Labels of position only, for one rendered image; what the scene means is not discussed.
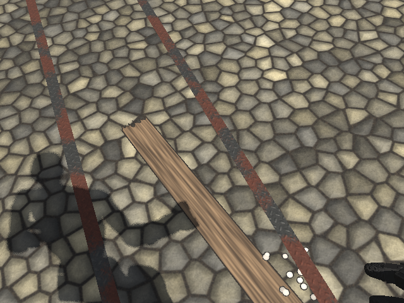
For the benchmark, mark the robot right hand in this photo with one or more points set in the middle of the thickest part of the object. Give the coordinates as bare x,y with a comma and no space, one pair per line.
391,273

